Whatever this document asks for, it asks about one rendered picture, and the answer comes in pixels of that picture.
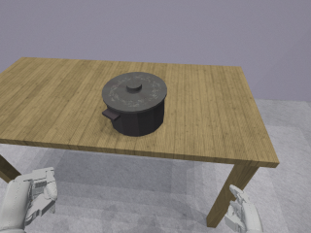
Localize knob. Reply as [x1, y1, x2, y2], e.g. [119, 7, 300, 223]
[126, 79, 142, 92]

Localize right robot hand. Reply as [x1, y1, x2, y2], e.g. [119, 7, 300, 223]
[225, 184, 263, 233]

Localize left robot hand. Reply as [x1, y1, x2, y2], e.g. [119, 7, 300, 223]
[0, 167, 57, 231]

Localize pot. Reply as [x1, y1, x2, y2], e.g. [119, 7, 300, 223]
[102, 100, 165, 137]

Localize table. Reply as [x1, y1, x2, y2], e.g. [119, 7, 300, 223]
[0, 56, 280, 228]

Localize lid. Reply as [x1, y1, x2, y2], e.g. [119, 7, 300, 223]
[101, 72, 167, 114]

